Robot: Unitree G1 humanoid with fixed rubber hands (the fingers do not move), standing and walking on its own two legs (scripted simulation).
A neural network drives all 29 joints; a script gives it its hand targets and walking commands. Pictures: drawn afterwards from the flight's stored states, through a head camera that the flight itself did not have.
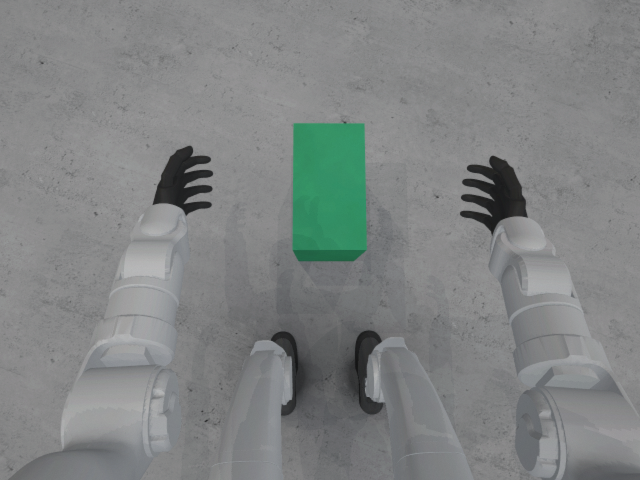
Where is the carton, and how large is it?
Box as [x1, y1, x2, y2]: [293, 123, 366, 260]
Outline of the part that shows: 293,123 293,251 298,260 354,260 366,249 364,123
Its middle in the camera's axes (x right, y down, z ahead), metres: +0.02 -0.09 +0.94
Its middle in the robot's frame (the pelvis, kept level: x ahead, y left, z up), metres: +0.53 -0.02 -0.55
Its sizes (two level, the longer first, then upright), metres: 0.269 0.150 0.274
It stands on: the floor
